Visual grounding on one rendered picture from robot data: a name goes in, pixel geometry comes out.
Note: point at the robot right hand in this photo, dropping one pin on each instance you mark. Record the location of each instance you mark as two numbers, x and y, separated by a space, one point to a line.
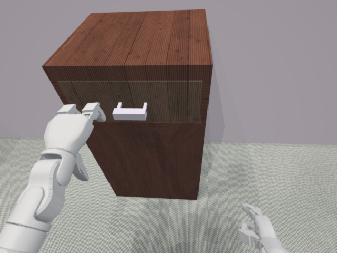
251 234

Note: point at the robot left hand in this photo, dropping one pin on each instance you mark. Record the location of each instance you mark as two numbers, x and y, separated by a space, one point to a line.
69 131

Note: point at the left robot forearm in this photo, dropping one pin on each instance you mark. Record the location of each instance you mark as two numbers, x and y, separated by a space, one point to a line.
39 204

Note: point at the drawer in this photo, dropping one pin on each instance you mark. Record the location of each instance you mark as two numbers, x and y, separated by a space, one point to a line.
167 101

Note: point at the right robot forearm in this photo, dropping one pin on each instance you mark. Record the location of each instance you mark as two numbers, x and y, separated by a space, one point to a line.
271 245

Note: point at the handle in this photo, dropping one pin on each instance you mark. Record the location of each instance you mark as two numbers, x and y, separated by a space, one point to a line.
130 113

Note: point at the cabinet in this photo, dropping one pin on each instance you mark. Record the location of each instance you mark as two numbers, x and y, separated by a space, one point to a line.
142 159

